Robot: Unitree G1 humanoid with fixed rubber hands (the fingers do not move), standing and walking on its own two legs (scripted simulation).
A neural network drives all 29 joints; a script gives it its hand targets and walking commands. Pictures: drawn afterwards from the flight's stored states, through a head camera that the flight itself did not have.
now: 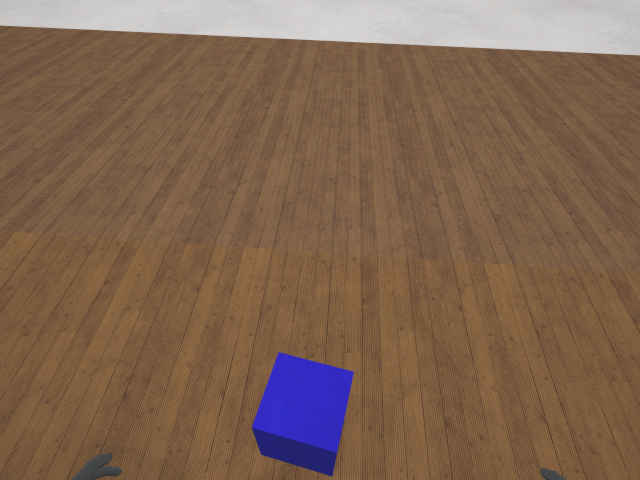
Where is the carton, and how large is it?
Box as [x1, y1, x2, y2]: [252, 352, 353, 475]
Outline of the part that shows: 278,352 252,425 252,429 261,454 331,475 353,372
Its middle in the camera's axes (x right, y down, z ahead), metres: -0.03 +0.49 +1.08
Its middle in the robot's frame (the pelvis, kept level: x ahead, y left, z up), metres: +0.41 +0.04 -0.65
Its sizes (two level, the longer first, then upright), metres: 0.210 0.200 0.250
